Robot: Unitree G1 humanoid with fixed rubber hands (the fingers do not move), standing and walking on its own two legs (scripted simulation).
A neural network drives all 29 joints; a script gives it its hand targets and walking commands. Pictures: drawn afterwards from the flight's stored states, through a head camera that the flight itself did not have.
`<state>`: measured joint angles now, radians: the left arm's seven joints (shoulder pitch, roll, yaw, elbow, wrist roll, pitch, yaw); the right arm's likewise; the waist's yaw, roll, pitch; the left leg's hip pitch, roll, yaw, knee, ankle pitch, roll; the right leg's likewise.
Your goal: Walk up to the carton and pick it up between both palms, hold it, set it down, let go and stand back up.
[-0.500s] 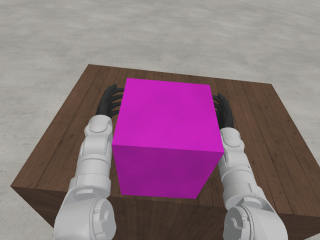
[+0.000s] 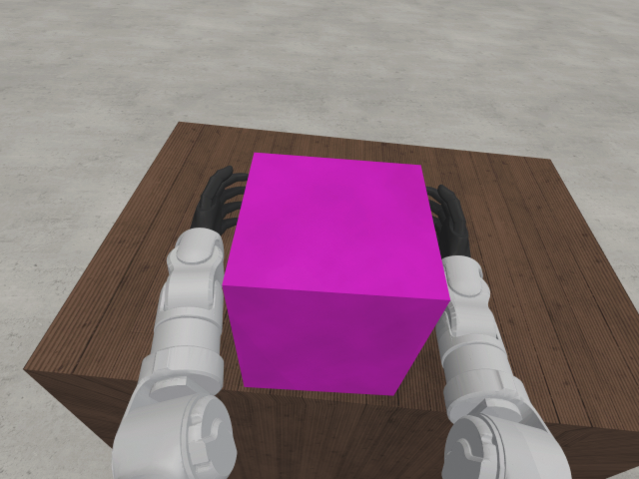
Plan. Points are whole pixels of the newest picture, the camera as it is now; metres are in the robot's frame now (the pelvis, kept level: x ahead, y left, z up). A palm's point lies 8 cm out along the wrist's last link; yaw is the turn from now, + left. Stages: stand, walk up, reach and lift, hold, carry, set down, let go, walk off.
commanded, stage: set down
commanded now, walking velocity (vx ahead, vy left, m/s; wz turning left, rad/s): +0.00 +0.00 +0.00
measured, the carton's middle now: (328, 281) +0.36 +0.00 +0.06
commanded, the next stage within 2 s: none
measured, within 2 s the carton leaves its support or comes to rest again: neither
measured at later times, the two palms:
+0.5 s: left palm (220, 233) +0.42 +0.15 +0.09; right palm (450, 260) +0.39 -0.17 +0.08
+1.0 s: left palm (191, 194) +0.42 +0.17 +0.16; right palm (496, 214) +0.40 -0.20 +0.16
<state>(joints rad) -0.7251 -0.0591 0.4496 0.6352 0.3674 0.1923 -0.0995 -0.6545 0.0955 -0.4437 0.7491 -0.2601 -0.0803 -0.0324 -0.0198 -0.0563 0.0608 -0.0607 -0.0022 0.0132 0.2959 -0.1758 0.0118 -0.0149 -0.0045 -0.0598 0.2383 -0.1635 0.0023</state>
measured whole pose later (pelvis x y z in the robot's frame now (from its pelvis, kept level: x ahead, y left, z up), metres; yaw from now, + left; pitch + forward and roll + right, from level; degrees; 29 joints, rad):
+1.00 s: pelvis -0.03 -0.01 -0.01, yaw -3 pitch +6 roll -1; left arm -0.98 0.31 0.02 1.03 -0.20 0.20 0.06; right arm -0.96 -0.25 0.04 1.04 0.36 0.15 -0.14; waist -0.01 -0.03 -0.11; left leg -0.34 0.04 0.04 0.41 -0.17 -0.01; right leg -0.31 0.03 -0.03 0.35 -0.14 -0.03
